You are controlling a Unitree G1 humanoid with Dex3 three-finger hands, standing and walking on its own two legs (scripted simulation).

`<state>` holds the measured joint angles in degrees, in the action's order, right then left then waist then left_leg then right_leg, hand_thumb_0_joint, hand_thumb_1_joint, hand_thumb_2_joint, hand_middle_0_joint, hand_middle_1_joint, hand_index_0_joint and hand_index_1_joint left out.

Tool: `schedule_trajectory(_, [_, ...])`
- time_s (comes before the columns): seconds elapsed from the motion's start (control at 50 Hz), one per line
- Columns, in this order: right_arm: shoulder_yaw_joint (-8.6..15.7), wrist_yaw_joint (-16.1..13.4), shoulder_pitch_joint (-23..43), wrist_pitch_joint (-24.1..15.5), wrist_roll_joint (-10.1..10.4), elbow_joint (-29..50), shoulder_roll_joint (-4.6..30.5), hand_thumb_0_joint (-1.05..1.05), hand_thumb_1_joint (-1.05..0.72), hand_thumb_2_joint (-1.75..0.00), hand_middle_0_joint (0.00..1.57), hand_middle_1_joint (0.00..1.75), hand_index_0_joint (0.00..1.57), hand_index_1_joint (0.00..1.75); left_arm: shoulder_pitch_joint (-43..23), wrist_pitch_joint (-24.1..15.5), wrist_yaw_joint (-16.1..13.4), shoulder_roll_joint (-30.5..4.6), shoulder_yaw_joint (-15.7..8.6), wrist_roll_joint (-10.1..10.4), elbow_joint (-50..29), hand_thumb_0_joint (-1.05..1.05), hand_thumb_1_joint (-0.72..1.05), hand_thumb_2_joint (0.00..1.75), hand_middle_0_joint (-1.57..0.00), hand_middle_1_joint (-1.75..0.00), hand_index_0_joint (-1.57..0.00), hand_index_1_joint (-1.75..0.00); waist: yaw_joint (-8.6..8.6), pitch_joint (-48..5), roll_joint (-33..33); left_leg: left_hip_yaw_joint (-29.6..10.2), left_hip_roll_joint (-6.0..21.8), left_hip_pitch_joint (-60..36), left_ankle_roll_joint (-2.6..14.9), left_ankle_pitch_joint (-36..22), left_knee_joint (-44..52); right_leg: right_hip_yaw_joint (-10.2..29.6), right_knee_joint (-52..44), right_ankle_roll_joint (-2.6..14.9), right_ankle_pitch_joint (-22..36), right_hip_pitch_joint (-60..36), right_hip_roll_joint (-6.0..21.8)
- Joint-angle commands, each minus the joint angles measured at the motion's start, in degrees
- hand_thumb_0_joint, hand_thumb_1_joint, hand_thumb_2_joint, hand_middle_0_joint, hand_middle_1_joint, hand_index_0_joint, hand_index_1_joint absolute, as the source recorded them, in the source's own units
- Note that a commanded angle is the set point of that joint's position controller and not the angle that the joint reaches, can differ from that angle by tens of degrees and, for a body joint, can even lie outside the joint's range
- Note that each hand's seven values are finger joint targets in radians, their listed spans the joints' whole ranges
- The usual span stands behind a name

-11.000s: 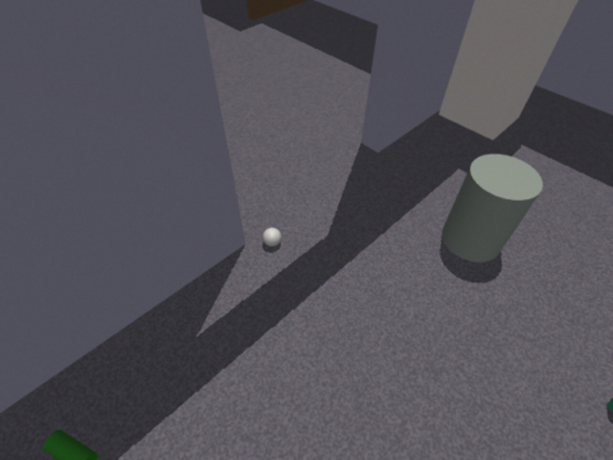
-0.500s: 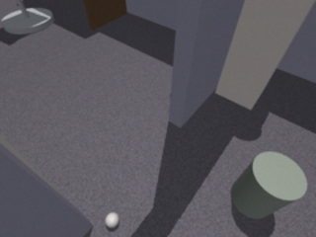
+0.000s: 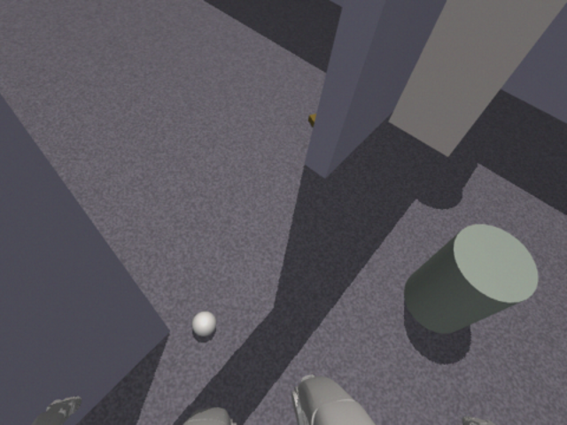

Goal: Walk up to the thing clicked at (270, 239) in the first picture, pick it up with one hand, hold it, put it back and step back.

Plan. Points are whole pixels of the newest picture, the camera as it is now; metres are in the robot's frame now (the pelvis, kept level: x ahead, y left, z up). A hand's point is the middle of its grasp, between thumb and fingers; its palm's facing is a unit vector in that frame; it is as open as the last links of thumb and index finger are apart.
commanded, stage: walk up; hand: left
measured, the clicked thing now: (204, 323) +0.42 +0.18 -0.72
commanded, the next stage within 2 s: stand in 1.78 s
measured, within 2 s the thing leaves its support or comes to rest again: neither
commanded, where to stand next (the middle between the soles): +0.04 -0.05 m, yaw -1 degrees
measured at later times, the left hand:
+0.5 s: hand out of the picture +0.06 +0.22 -0.14, palm faces -0.06 -0.94 -0.34, open 7.4 cm
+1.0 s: hand out of the picture +0.09 +0.20 -0.13, palm faces -0.02 -0.94 -0.35, open 7.4 cm
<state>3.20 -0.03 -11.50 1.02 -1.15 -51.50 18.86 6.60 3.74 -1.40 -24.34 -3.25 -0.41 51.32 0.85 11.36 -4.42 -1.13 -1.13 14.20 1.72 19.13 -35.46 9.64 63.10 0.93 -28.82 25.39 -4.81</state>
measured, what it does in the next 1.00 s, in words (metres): steps on the spot: right foot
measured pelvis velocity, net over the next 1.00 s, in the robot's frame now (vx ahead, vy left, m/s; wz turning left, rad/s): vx -0.02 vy -0.05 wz -0.03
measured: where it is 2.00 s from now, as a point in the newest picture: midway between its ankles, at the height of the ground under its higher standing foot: outside the picture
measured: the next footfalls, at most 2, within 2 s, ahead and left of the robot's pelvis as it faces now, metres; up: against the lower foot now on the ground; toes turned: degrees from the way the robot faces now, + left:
right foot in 0.26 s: -0.01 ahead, -0.16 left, +0.00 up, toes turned -2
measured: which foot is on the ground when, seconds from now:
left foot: down 0.00-1.00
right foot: up 0.00-0.24, down 0.26-1.00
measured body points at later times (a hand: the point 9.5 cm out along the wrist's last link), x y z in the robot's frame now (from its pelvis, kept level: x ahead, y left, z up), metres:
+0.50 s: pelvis -0.03 -0.03 +0.00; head -0.02 -0.03 +0.45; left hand +0.07 +0.27 -0.12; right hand +0.01 -0.35 -0.11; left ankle -0.02 +0.09 -0.73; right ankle -0.05 -0.15 -0.73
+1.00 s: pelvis -0.02 -0.05 +0.01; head -0.01 -0.05 +0.46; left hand +0.09 +0.25 -0.11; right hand +0.07 -0.36 -0.11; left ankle -0.02 +0.09 -0.73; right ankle -0.05 -0.16 -0.73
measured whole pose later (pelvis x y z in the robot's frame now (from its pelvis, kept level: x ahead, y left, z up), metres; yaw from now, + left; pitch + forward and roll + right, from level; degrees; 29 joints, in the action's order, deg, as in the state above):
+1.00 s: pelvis -0.02 -0.05 +0.01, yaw -2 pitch -3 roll +0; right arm 0.3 -0.2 -9.1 -1.9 -0.2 -57.3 21.2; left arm 7.3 -0.4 0.8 -20.4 -1.5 -0.2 58.6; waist -0.3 3.0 0.4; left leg -2.3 0.8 7.7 -1.3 14.9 -25.6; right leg -0.3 25.4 1.2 -16.5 5.9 -0.9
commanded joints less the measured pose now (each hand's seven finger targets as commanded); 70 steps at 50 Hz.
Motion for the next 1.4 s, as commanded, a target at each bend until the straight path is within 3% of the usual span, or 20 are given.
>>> schedule_trajectory(0.0, [5.69, -2.55, -4.72, -2.90, 0.17, 4.32, 18.51, 0.00, -0.90, -0.90, 0.20, 0.30, 0.20, 0.30, -0.23, -1.15, 0.63, -10.39, -2.94, -1.22, -5.63, 0.00, 0.90, 0.90, -0.20, -0.30, -0.20, -0.30, 2.27, -12.47, 10.77, -16.74, 17.58, -17.86, 9.37, -32.15, 9.62, 1.36, -5.04, -1.21, 0.40, 5.02, 2.20])
schedule_trajectory(0.1, [5.03, -2.50, -3.80, -3.67, -0.24, 6.00, 19.12, 0.00, -0.90, -0.90, 0.20, 0.30, 0.20, 0.30, 2.18, -1.11, 1.82, -9.62, -3.29, -1.31, -5.03, 0.00, 0.90, 0.90, -0.20, -0.30, -0.20, -0.30, 1.30, -10.33, 11.96, -14.79, 18.86, -9.59, 11.02, -22.58, 11.72, -2.04, -12.84, -0.44, -0.69, -2.10, 3.69])
schedule_trajectory(0.18, [3.83, -1.70, 0.10, -3.46, -0.59, 7.12, 18.59, 0.00, -0.90, -0.90, 0.20, 0.30, 0.20, 0.30, 6.15, -2.05, 2.46, -7.75, -3.09, -1.14, -2.94, 0.00, 0.90, 0.90, -0.20, -0.30, -0.20, -0.30, -0.70, -10.98, 13.70, -11.20, 16.27, -1.02, 9.35, -13.94, 10.43, -7.97, -25.64, 0.79, 1.66, -12.89, 4.29])
schedule_trajectory(0.22, [2.48, -1.25, 1.37, -2.74, -0.01, 6.99, 16.76, 0.00, -0.90, -0.90, 0.20, 0.30, 0.20, 0.30, 9.21, -3.02, 2.31, -6.72, -3.17, -1.39, -0.82, 0.00, 0.90, 0.90, -0.20, -0.30, -0.20, -0.30, -2.89, -11.33, 11.49, -6.40, 11.93, 3.90, 5.63, -13.37, 5.24, -8.42, -40.10, 2.14, 10.75, -22.00, 3.24])
schedule_trajectory(0.24, [1.63, -1.19, -0.13, -2.44, 0.53, 6.75, 14.47, 0.00, -0.90, -0.90, 0.20, 0.30, 0.20, 0.30, 9.30, -3.73, 2.08, -9.23, -3.73, -2.00, -0.94, 0.00, 0.90, 0.90, -0.20, -0.30, -0.20, -0.30, -2.77, -11.93, 6.04, -4.39, 9.19, 7.67, 2.60, -10.44, -0.01, 0.01, -43.65, 3.51, 11.71, -25.93, 7.72])
schedule_trajectory(0.26, [1.17, -0.95, -0.11, -2.33, 0.88, 7.51, 12.31, 0.00, -0.90, -0.90, 0.20, 0.30, 0.20, 0.30, 8.25, -4.50, 2.00, -13.69, -4.35, -2.29, -2.27, 0.00, 0.90, 0.90, -0.20, -0.30, -0.20, -0.30, -2.25, -10.12, -4.57, 0.17, 1.72, 13.59, -0.97, 4.73, -6.11, 16.43, -48.40, 8.18, 3.01, -22.61, 17.57])
schedule_trajectory(0.28, [2.06, -1.55, 1.54, -2.17, 0.57, 6.29, 14.72, 0.00, -0.90, -0.90, 0.20, 0.30, 0.20, 0.30, 4.43, -4.42, 2.20, -16.23, -4.45, -2.06, -3.16, 0.00, 0.90, 0.90, -0.20, -0.30, -0.20, -0.30, -3.00, -7.23, -5.54, -1.45, 0.81, 6.52, -1.39, 15.08, -13.90, 21.32, -49.99, 14.11, -2.83, -8.70, 24.80])
schedule_trajectory(0.3, [2.47, -1.40, 0.05, -2.22, 0.66, 4.89, 15.90, 0.00, -0.90, -0.90, 0.20, 0.30, 0.20, 0.30, 2.14, -4.45, 2.39, -14.12, -4.14, -1.85, -4.22, 0.00, 0.90, 0.90, -0.20, -0.30, -0.20, -0.30, -1.77, -5.12, -3.22, -4.00, 1.55, 5.71, -1.25, 14.03, -15.91, 18.31, -49.43, 14.25, -2.77, -7.46, 23.37])
schedule_trajectory(0.4, [1.25, -0.43, -3.24, -4.03, 0.65, 2.14, 13.88, 0.00, -0.90, -0.90, 0.20, 0.30, 0.20, 0.30, 1.78, -4.73, 2.41, -11.91, -3.14, -1.43, -4.44, 0.00, 0.90, 0.90, -0.20, -0.30, -0.20, -0.30, -1.42, -6.31, -5.62, 0.53, 0.74, 1.05, -1.53, 5.97, 0.18, 4.13, -44.60, 8.92, 12.17, -11.45, 15.52])
schedule_trajectory(0.44, [1.45, -0.77, -6.21, -4.82, 0.26, 0.96, 12.95, 0.00, -0.90, -0.90, 0.20, 0.30, 0.20, 0.30, 0.26, -4.14, 2.64, -10.49, -2.38, -0.77, -5.05, 0.00, 0.90, 0.90, -0.20, -0.30, -0.20, -0.30, 1.07, -9.00, -3.36, 0.09, 0.57, -7.42, -0.66, -4.78, 15.73, 0.62, -37.73, 6.54, 21.35, -11.02, 14.09])
schedule_trajectory(0.46, [2.12, -1.08, -6.67, -5.26, -0.30, 0.65, 14.59, 0.00, -0.90, -0.90, 0.20, 0.30, 0.20, 0.30, 0.14, -4.14, 2.71, -8.18, -1.58, -0.31, -5.17, 0.00, 0.90, 0.90, -0.20, -0.30, -0.20, -0.30, 1.26, -10.75, 0.42, -6.44, 4.49, -12.92, 0.54, -9.82, 17.18, -1.60, -33.11, 3.81, 23.66, -7.42, 11.85])
schedule_trajectory(0.48, [2.56, -1.33, -4.95, -5.81, -0.71, 1.58, 17.85, 0.00, -0.90, -0.90, 0.20, 0.30, 0.20, 0.30, 1.66, -4.10, 2.76, -5.45, -0.94, 0.42, -5.12, 0.00, 0.90, 0.90, -0.20, -0.30, -0.20, -0.30, -0.15, -12.15, 8.31, -20.49, 14.37, -14.77, 4.58, -10.88, 20.26, -5.06, -27.90, 0.52, 16.30, -2.81, 6.61])
schedule_trajectory(0.5, [2.84, -1.05, -2.33, -5.87, 0.04, 2.19, 20.32, 0.00, -0.90, -0.90, 0.20, 0.30, 0.20, 0.30, 2.88, -3.73, 2.26, -7.64, -1.65, 0.47, -3.27, 0.00, 0.90, 0.90, -0.20, -0.30, -0.20, -0.30, -1.51, -10.85, 8.28, -23.61, 19.27, -7.76, 10.13, -5.58, 19.52, -6.85, -27.15, 0.46, 2.54, -7.27, 6.19])
schedule_trajectory(0.52, [2.76, -0.73, -0.97, -5.68, 0.16, 2.31, 20.04, 0.00, -0.90, -0.90, 0.20, 0.30, 0.20, 0.30, 2.87, -4.07, 2.17, -8.88, -1.93, 0.02, -2.46, 0.00, 0.90, 0.90, -0.20, -0.30, -0.20, -0.30, -1.75, -9.02, 7.89, -22.07, 18.68, -3.22, 10.92, -4.60, 18.87, -6.30, -27.61, 1.09, 1.58, -10.90, 7.00])
schedule_trajectory(0.58, [1.11, -0.67, 1.47, -5.27, 0.63, 2.22, 16.36, 0.00, -0.90, -0.90, 0.20, 0.30, 0.20, 0.30, 3.61, -5.35, 2.16, -8.07, -1.65, -0.11, -0.94, 0.00, 0.90, 0.90, -0.20, -0.30, -0.20, -0.30, -2.75, -9.71, 10.83, -9.69, 10.65, -2.88, 3.51, -18.57, 14.13, -4.48, -39.60, 1.77, 18.04, -17.43, 7.99])
schedule_trajectory(0.64, [0.41, -0.60, 0.50, -4.76, 0.96, 1.39, 14.36, 0.00, -0.90, -0.90, 0.20, 0.30, 0.20, 0.30, 1.09, -5.59, 2.29, -10.00, -1.50, -0.19, -0.63, 0.00, 0.90, 0.90, -0.20, -0.30, -0.20, -0.30, -1.06, -10.42, 7.59, -4.65, 5.24, -1.87, 0.43, -9.38, 12.79, -1.46, -40.27, 3.70, 21.10, -18.79, 10.78])
schedule_trajectory(0.88, [0.07, -0.83, 2.45, -4.35, 0.91, -1.67, 13.94, 0.00, -0.90, -0.90, 0.20, 0.30, 0.20, 0.30, -0.64, -5.58, 1.47, -9.15, -1.00, 0.21, 2.76, 0.00, 0.90, 0.90, -0.20, -0.30, -0.20, -0.30, -1.16, -13.46, 2.00, -3.59, 6.35, -7.52, 0.97, -22.45, 10.37, -3.59, -41.44, 2.72, 34.84, -20.61, 11.30])
schedule_trajectory(1.14, [-0.12, -0.88, 4.65, -4.04, 0.60, -3.80, 14.29, 0.00, -0.90, -0.90, 0.20, 0.30, 0.20, 0.30, -3.29, -5.16, 1.53, -8.86, -0.95, 0.06, 4.61, 0.00, 0.90, 0.90, -0.20, -0.30, -0.20, -0.30, -1.14, -11.76, 5.13, -4.75, 6.83, -6.97, 0.97, -19.40, 13.99, -4.52, -42.95, 2.34, 26.62, -20.13, 10.60])
schedule_trajectory(1.24, [-0.35, -0.97, 4.69, -4.14, 0.67, -4.29, 14.04, 0.00, -0.90, -0.90, 0.20, 0.30, 0.20, 0.30, -2.33, -5.13, 1.52, -8.70, -1.13, 0.05, 5.48, 0.00, 0.90, 0.90, -0.20, -0.30, -0.20, -0.30, -1.40, -13.48, 4.42, -4.67, 7.16, -7.61, 1.28, -22.87, 13.46, -5.09, -42.65, 2.02, 29.96, -22.08, 10.52])
schedule_trajectory(1.38, [-0.34, -0.96, 4.72, -3.99, 0.46, -5.07, 14.25, 0.00, -0.90, -0.90, 0.20, 0.30, 0.20, 0.30, -3.07, -4.87, 1.67, -8.53, -1.10, -0.07, 5.72, 0.00, 0.90, 0.90, -0.20, -0.30, -0.20, -0.30, -1.15, -11.77, 4.93, -5.35, 6.92, -5.92, 1.23, -17.52, 14.96, -5.03, -43.51, 2.13, 24.12, -21.00, 10.13])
